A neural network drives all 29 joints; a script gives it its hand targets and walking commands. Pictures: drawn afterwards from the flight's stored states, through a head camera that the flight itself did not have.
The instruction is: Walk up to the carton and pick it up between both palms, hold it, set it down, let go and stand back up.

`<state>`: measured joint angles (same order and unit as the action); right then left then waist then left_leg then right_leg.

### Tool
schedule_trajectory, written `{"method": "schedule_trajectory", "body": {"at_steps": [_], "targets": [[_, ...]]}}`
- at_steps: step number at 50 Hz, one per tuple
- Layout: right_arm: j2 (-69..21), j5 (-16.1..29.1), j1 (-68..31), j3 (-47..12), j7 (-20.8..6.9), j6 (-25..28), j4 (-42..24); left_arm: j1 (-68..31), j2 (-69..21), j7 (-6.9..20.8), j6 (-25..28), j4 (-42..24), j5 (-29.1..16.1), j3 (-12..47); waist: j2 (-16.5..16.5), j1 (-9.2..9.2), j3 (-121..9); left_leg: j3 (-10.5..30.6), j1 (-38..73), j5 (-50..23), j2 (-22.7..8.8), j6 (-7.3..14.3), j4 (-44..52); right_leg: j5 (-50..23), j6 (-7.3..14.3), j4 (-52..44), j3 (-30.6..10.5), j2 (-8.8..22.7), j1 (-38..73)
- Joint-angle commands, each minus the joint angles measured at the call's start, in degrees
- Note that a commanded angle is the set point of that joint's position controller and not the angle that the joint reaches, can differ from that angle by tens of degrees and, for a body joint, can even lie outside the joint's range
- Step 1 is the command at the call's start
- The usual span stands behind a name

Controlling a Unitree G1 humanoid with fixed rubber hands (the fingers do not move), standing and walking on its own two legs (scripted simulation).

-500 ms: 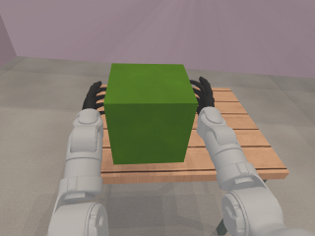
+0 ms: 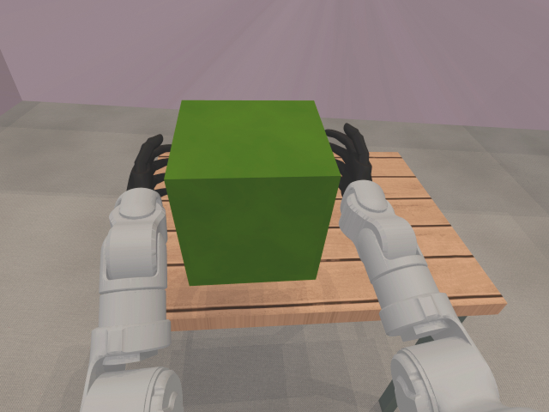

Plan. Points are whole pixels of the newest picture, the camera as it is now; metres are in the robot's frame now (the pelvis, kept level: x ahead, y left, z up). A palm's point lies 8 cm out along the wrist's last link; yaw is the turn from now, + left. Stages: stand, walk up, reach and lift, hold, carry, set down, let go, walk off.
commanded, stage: reach and lift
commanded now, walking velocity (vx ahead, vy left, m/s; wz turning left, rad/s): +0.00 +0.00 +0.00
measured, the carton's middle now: (251, 193) +0.40 +0.00 +0.17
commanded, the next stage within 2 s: hold in 0.12 s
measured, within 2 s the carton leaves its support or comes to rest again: neither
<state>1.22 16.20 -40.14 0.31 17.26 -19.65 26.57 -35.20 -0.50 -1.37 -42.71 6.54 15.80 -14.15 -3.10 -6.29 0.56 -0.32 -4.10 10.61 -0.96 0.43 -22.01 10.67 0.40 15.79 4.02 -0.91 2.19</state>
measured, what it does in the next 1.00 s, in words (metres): stands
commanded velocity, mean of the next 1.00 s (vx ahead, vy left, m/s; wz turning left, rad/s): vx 0.00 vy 0.00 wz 0.00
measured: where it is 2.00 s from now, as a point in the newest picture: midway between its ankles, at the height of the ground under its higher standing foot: outside the picture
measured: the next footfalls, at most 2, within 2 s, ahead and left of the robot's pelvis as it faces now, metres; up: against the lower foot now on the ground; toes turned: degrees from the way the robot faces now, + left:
none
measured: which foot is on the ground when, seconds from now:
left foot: down 0.00-1.00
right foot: down 0.00-1.00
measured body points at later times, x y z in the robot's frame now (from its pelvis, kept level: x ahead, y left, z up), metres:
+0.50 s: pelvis +0.00 -0.01 +0.00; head -0.07 +0.02 +0.44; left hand +0.37 +0.15 +0.22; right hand +0.36 -0.14 +0.23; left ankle +0.02 +0.11 -0.75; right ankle -0.01 -0.11 -0.75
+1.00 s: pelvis -0.01 +0.00 +0.00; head -0.09 +0.02 +0.44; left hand +0.36 +0.14 +0.22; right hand +0.36 -0.14 +0.24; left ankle +0.02 +0.11 -0.75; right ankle -0.01 -0.11 -0.75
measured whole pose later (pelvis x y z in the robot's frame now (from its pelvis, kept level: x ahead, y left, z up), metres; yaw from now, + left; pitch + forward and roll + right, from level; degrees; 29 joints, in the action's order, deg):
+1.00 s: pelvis -0.01 +0.00 +0.00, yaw -1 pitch -8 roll -1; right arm 0.1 14.6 -47.0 3.4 16.8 -23.0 34.6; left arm -40.1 -1.4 0.9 -45.0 12.5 18.6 -19.8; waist -2.7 -5.6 -2.3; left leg -0.6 -3.8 9.7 -1.2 0.1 -21.9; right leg 10.7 0.9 18.2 2.5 -1.4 0.9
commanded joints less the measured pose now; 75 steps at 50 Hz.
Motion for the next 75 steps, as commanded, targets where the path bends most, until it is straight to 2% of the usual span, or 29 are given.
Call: {"method": "schedule_trajectory", "body": {"at_steps": [1, 5, 9, 11, 15, 18, 19, 20, 21, 23, 24, 25, 26, 28, 29, 33, 38, 40, 41, 42, 44, 48, 52, 58, 59, 62, 66, 69, 75], "targets": [[-34.76, 5.45, -48.02, -25.19, -6.01, 0.71, -18.28, -45.39, -34.50, 7.03, 2.86, -9.72, -9.17, 31.14, 5.72, -0.86, -25.50, 1.46, 13.60, -21.62, 2.06, -1.60, 0.39, -20.31, -4.19, -0.48, -1.18, -2.80, -0.11], [-35.60, 4.37, -49.08, -22.57, -6.27, -0.59, -15.08, -45.20, -33.26, 7.91, 1.74, -4.93, -7.85, 27.37, 4.59, -0.54, -20.58, 0.09, 10.56, -12.71, 2.15, -0.69, 2.53, -11.85, -4.12, -1.71, -1.14, -2.01, -1.58], [-36.86, 6.29, -49.56, -24.93, -5.75, -0.36, -16.13, -47.42, -35.25, 7.57, 1.88, -10.53, -9.17, 30.89, 5.87, 0.10, -24.78, 1.31, 14.01, -21.47, 2.38, -1.56, 0.42, -21.08, -4.46, -0.23, -0.15, -2.38, 0.12], [-35.51, 6.35, -48.41, -25.91, -5.45, -0.91, -18.15, -46.01, -35.03, 7.53, 1.50, -10.45, -8.59, 31.00, 6.44, -1.10, -25.32, 1.15, 14.69, -23.19, 2.45, -2.41, -0.01, -23.83, -4.68, -0.06, -0.80, -3.06, 0.63], [-35.07, 7.29, -48.69, -24.58, -5.34, -1.87, -18.02, -47.50, -33.82, 8.02, 0.67, -13.02, -9.39, 30.61, 6.84, -1.07, -24.61, 1.04, 13.99, -21.62, 2.30, -2.55, -0.19, -21.07, -4.58, 0.14, -0.15, -3.11, 0.54], [-34.90, 5.89, -48.14, -22.64, -5.53, -2.62, -14.52, -45.35, -33.72, 8.21, -0.53, -7.15, -7.60, 27.49, 6.31, -0.87, -20.14, 0.79, 10.63, -17.63, 2.56, -2.06, 1.04, -17.68, -4.46, -0.78, -0.85, -2.46, -0.77], [-36.10, 5.15, -48.26, -22.69, -5.61, -2.65, -14.15, -44.62, -32.64, 8.51, -0.54, -5.93, -6.86, 26.16, 4.06, 0.77, -18.15, 0.66, 10.59, -15.79, 1.97, -1.54, 2.24, -16.44, -4.82, -1.07, -0.57, -2.31, 0.43], [-36.12, 4.61, -49.93, -22.41, -5.67, -2.73, -13.74, -45.94, -32.58, 8.95, -0.95, -4.14, -5.91, 24.67, 3.53, -0.24, -18.53, 0.13, 10.08, -13.86, 2.17, -0.82, 2.55, -14.34, -4.70, -1.53, -1.41, -2.12, -1.40], [-37.28, 5.08, -51.79, -22.73, -5.87, -1.96, -15.94, -47.95, -32.70, 9.06, -0.09, -6.57, -6.06, 24.77, 4.49, 1.03, -21.66, -0.03, 10.43, -12.54, 2.48, -0.43, 2.17, -13.92, -4.56, -0.86, -1.34, -2.34, -0.83], [-37.03, 5.35, -52.76, -23.71, -5.91, -1.73, -15.40, -47.56, -34.57, 9.12, 0.00, -5.85, -7.05, 26.44, 4.68, 0.99, -21.84, -0.13, 11.08, -14.82, 2.60, -0.62, 1.75, -17.14, -5.15, -0.19, -0.93, -2.30, -0.76], [-37.55, 5.40, -53.35, -23.46, -5.54, -1.55, -16.33, -47.70, -34.00, 9.12, -0.25, -5.19, -7.98, 26.93, 4.15, -0.31, -23.10, -0.01, 11.06, -15.75, 2.46, -0.53, 1.79, -18.24, -5.29, -0.29, -1.24, -2.20, 0.27], [-37.13, 5.21, -53.82, -21.98, -5.33, -1.35, -16.13, -49.60, -34.29, 9.31, 0.12, -6.93, -8.42, 27.66, 5.42, 0.36, -24.65, -0.18, 11.58, -15.98, 2.33, -0.90, 1.46, -17.65, -5.07, -0.22, -1.27, -2.34, -0.23], [-35.83, 4.92, -53.66, -21.78, -5.37, -1.70, -14.79, -48.52, -34.87, 9.30, -0.22, -3.96, -7.70, 27.67, 5.72, -0.95, -22.47, 0.09, 11.44, -14.62, 2.30, -1.39, 1.97, -15.26, -5.01, -1.17, -1.07, -2.36, -1.02], [-36.91, 4.30, -54.48, -20.48, -5.99, -1.66, -12.99, -49.40, -33.49, 9.48, 0.19, -2.55, -6.47, 25.15, 4.16, 0.70, -20.20, -0.09, 9.64, -9.07, 2.26, -0.07, 3.29, -11.27, -5.24, -1.32, -1.15, -1.94, -1.31], [-37.06, 4.27, -53.38, -19.80, -6.29, -1.66, -11.83, -51.22, -33.87, 9.26, 0.35, -3.85, -6.68, 25.02, 5.49, -0.58, -20.55, -0.29, 9.11, -9.35, 1.99, -0.84, 2.79, -10.72, -4.67, -1.62, -1.66, -1.91, -1.93], [-37.24, 3.28, -54.43, -18.23, -6.38, -2.30, -8.30, -51.08, -33.81, 9.26, 0.40, 0.37, -6.28, 22.24, 4.66, -0.82, -18.87, -0.35, 8.16, -6.21, 2.31, 0.29, 4.06, -7.79, -4.82, -2.06, -1.49, -2.11, -3.55], [-37.03, 3.19, -56.55, -16.89, -7.02, -1.42, -6.89, -52.95, -34.71, 8.81, 1.41, 1.06, -6.13, 22.85, 5.74, -0.44, -21.46, -0.33, 9.31, -7.14, 1.63, -0.21, 3.57, -5.94, -3.94, -1.99, -0.70, -2.43, -4.24], [-36.01, 3.29, -54.67, -16.54, -7.31, -1.55, -4.81, -53.84, -35.16, 8.64, 2.11, -0.71, -6.20, 22.89, 7.10, -0.75, -21.51, -0.47, 9.10, -8.42, 1.68, -0.89, 3.62, -7.18, -3.73, -1.93, -1.10, -2.54, -3.05], [-36.77, 3.77, -54.34, -17.42, -7.34, -1.52, -5.95, -52.49, -34.46, 8.44, 1.89, -0.15, -6.57, 22.26, 5.33, -0.52, -20.86, -0.28, 10.11, -10.92, 1.91, -1.30, 3.08, -9.72, -4.18, -1.33, -1.00, -2.72, -2.39], [-36.94, 4.10, -56.03, -18.80, -7.27, -1.20, -8.35, -52.82, -35.10, 8.28, 1.68, -1.37, -6.70, 23.39, 6.70, 0.68, -23.92, -0.28, 10.28, -11.70, 2.37, -0.91, 2.76, -11.06, -4.31, -1.24, -1.12, -2.94, -2.06], [-36.45, 5.30, -54.89, -19.04, -6.86, -1.53, -8.12, -52.45, -34.07, 8.02, 1.76, -2.46, -6.77, 23.00, 5.93, 0.02, -22.99, 0.20, 11.47, -13.68, 2.32, -1.26, 1.95, -12.97, -4.50, -0.77, -1.19, -2.71, -2.44], [-37.21, 4.45, -56.67, -18.20, -7.58, -1.70, -6.65, -54.57, -34.32, 8.27, 1.61, -0.69, -6.11, 22.92, 6.39, 1.13, -21.71, -0.47, 8.11, -7.71, 2.06, -0.66, 3.41, -5.12, -3.72, -1.38, -0.85, -2.34, -4.25], [-37.65, 4.30, -58.13, -17.86, -7.95, -1.06, -6.48, -55.33, -35.48, 7.43, 1.98, 1.09, -7.24, 23.60, 5.10, 1.46, -23.06, 0.27, 8.45, -7.19, 1.88, -0.05, 3.46, -5.71, -4.15, -2.09, -1.75, -2.07, -5.15], [-36.99, 3.39, -54.49, -16.77, -7.47, -1.74, -2.94, -53.67, -34.73, 7.64, 2.38, -0.86, -6.77, 24.38, 6.73, -0.06, -21.71, -0.29, 10.29, -10.63, 2.10, -0.72, 3.24, -10.20, -4.33, -1.66, -1.38, -2.37, -3.49], [-36.92, 3.60, -53.05, -17.39, -7.19, -1.58, -4.78, -53.37, -34.94, 7.72, 2.44, -1.59, -7.17, 23.59, 6.02, -0.84, -22.06, 0.23, 10.44, -11.35, 2.28, -1.16, 2.48, -10.27, -4.11, -1.20, -1.43, -2.67, -3.15], [-36.97, 3.53, -55.55, -18.50, -6.85, -1.18, -6.82, -51.96, -34.04, 8.19, 2.50, -0.07, -7.06, 23.33, 4.69, 0.69, -22.31, -0.12, 9.90, -9.94, 2.64, -0.30, 2.86, -11.07, -4.47, -1.31, -1.75, -1.98, -2.59], [-38.10, 4.78, -52.26, -20.44, -6.56, -1.29, -7.20, -52.47, -34.19, 7.87, 2.86, -3.58, -7.08, 24.40, 5.70, 0.19, -24.04, 0.43, 12.29, -15.93, 2.44, -1.11, 1.32, -17.34, -4.85, -0.55, -2.01, -1.83, -0.92], [-36.40, 4.98, -53.87, -20.54, -6.22, -1.08, -10.28, -53.11, -34.85, 7.77, 2.72, -6.01, -7.83, 26.50, 7.49, -0.96, -25.66, 0.52, 12.13, -14.90, 2.42, -1.63, 1.70, -13.37, -3.81, -0.96, -1.15, -2.83, -1.61], [-37.47, 5.29, -54.79, -20.95, -6.69, -1.43, -10.54, -52.02, -35.27, 7.00, 1.97, -3.78, -7.89, 26.53, 4.66, 0.88, -23.32, 0.87, 10.05, -13.12, 2.18, -0.96, 1.96, -12.22, -4.41, -1.03, -1.70, -2.01, -2.34]]}}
